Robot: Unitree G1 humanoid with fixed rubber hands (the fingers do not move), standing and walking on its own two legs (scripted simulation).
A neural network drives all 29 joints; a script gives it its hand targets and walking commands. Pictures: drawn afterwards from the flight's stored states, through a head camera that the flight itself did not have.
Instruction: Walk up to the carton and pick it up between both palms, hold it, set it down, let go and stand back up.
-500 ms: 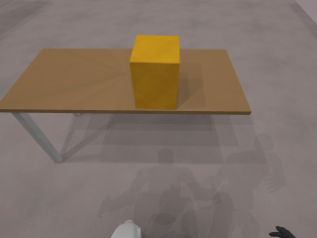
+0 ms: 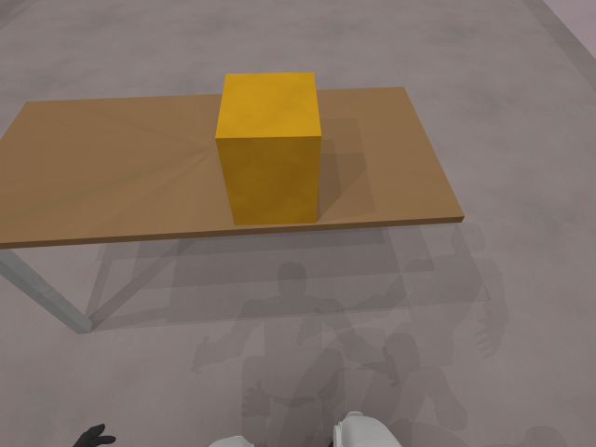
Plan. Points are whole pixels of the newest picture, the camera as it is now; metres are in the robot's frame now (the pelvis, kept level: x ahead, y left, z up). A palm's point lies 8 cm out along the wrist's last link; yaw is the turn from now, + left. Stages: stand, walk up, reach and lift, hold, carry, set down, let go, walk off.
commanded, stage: walk up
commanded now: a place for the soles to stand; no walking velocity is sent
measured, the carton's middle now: (272, 151) +0.68 +0.04 -0.04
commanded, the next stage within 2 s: none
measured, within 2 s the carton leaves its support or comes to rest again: neither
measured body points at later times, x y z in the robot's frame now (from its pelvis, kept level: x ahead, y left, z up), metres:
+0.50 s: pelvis +0.03 -0.01 +0.04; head +0.04 -0.01 +0.49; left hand +0.13 +0.29 -0.09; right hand +0.13 -0.31 -0.08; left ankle +0.02 +0.12 -0.70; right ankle +0.08 -0.11 -0.70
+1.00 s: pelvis +0.05 -0.01 +0.04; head +0.06 -0.01 +0.49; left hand +0.13 +0.29 -0.08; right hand +0.14 -0.32 -0.09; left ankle +0.02 +0.11 -0.68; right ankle +0.08 -0.11 -0.70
